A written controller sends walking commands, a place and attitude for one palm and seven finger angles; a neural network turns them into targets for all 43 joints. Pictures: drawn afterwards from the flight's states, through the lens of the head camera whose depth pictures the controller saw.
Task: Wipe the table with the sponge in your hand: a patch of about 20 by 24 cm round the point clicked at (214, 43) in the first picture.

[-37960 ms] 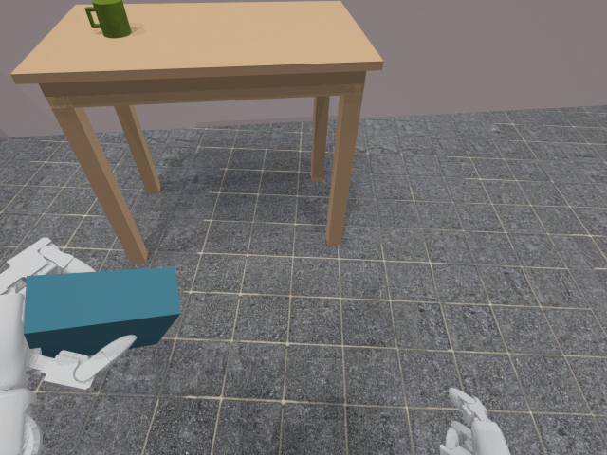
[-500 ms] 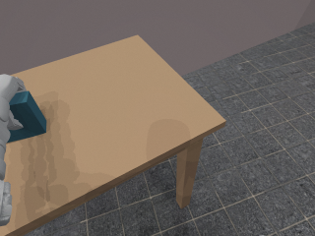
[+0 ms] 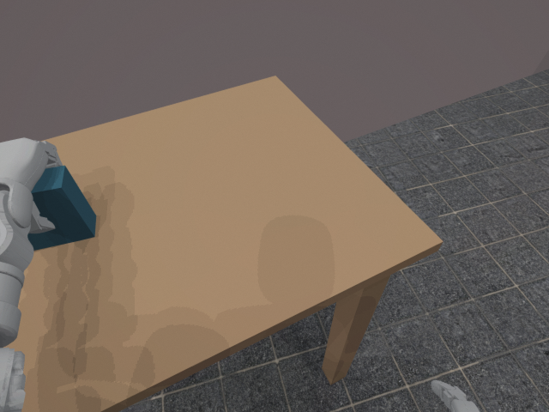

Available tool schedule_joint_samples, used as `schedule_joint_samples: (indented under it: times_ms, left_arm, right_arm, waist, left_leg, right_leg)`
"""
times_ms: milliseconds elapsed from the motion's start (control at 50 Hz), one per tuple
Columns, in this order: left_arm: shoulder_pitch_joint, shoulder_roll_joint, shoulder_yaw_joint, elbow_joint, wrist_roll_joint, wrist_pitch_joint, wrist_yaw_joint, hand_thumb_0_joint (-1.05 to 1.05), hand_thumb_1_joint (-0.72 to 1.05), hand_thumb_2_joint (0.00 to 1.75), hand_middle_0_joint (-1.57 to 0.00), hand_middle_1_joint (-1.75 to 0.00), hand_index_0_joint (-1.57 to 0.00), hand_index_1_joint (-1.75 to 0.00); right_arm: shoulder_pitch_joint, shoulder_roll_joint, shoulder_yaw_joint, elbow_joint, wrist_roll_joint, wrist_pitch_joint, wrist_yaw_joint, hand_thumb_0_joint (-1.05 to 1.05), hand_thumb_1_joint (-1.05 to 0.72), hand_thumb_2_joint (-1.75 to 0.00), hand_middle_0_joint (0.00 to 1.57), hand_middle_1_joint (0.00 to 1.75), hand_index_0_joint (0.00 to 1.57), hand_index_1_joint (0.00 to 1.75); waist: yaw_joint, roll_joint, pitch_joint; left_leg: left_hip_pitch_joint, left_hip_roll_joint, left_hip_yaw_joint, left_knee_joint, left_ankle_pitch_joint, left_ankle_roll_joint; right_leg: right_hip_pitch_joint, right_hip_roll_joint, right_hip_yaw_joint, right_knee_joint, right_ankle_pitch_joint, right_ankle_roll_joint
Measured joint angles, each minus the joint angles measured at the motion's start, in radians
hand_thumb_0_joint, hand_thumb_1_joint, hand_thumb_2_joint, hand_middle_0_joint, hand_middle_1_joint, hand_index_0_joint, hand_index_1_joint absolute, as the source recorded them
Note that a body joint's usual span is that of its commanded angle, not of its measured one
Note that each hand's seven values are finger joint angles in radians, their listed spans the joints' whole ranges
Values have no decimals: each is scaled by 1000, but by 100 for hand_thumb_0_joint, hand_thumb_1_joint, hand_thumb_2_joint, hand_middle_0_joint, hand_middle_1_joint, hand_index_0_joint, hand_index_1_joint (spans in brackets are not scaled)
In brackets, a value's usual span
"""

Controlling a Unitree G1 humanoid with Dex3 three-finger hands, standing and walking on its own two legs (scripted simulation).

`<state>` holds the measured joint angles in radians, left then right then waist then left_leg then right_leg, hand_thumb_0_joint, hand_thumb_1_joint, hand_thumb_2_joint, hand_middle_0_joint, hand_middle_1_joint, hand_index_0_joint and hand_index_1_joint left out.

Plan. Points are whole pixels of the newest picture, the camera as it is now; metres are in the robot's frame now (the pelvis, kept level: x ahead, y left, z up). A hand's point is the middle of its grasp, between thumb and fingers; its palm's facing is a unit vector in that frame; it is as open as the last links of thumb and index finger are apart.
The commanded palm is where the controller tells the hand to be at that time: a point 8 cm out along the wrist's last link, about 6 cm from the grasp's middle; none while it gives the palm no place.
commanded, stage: slide back across to the first lane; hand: left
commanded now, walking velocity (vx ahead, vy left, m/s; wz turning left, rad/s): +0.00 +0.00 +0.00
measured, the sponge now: (40, 220) +0.35 +0.39 +0.10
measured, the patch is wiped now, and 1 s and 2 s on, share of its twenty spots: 0.95 0.95 0.95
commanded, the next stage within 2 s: wipe back along the first lane in 0.16 s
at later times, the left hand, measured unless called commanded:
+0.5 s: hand (5, 215) +0.32 +0.40 +0.14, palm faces +0.03 -0.02 -1.00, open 9.3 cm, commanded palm +0.28 +0.39 +0.18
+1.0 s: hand out of the picture +0.27 +0.37 +0.14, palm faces +0.10 -0.03 -0.99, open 9.2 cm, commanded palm +0.23 +0.35 +0.16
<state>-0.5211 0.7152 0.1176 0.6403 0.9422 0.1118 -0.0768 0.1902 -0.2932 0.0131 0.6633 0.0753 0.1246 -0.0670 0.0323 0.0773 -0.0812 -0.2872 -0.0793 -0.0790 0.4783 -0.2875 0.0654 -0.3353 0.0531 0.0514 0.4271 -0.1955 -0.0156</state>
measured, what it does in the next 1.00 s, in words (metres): stands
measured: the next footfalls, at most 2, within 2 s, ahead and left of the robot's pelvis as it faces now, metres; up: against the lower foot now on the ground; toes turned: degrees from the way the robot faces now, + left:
none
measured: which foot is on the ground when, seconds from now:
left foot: down 0.00-1.00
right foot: down 0.00-1.00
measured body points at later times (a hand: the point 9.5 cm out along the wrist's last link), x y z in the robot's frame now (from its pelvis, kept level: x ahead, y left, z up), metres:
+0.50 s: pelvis +0.03 +0.04 +0.00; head +0.06 +0.01 +0.45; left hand +0.31 +0.39 +0.20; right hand +0.24 -0.18 -0.10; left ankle -0.04 +0.08 -0.74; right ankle +0.01 -0.11 -0.74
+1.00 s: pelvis +0.01 +0.03 +0.00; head +0.02 +0.01 +0.45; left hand +0.26 +0.37 +0.20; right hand +0.23 -0.18 -0.09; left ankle -0.04 +0.08 -0.74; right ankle +0.01 -0.11 -0.74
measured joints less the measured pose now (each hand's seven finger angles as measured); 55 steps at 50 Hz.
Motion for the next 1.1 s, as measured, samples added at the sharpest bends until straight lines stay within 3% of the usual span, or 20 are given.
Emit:
schedule_joint_samples:
  times_ms: [360, 580, 740, 1100]
  left_arm:
    - [247, -38, 28, -407, -54, 117, -56, -3, -46, 111, -78, -137, -81, -148]
    - [366, -63, -8, -589, -65, 187, -48, -3, -45, 110, -75, -139, -79, -150]
    - [428, -72, -4, -658, -69, 217, -39, -2, -44, 110, -74, -140, -78, -151]
    - [548, -113, -21, -779, -65, 291, 7, 0, -42, 109, -72, -143, -77, -153]
  right_arm:
    - [-62, 5, 7, -41, -28, -23, 57, 1, -91, -90, 20, 30, 20, 30]
    - [-73, 14, 22, -33, -29, -34, 66, 1, -91, -90, 20, 30, 20, 30]
    - [-84, 16, 27, -41, -32, -47, 73, 1, -91, -90, 20, 30, 20, 30]
    - [-83, 9, 31, -33, -23, -49, 67, 1, -91, -90, 20, 30, 20, 30]
  waist:
    - [46, 17, 14]
    - [71, 24, 10]
    - [65, 28, 13]
    - [77, 33, 14]
  left_leg:
    - [70, -27, -20, -55, -1, 30]
    - [91, -35, -21, -55, -10, 47]
    - [99, -33, -12, -56, -3, 45]
    - [103, -23, 6, -29, -6, 36]
  right_leg:
    - [89, -32, -20, -78, -4, 14]
    - [114, -42, -31, -83, -13, 17]
    - [119, -41, -31, -85, -1, 11]
    - [113, -32, -20, -46, -6, 16]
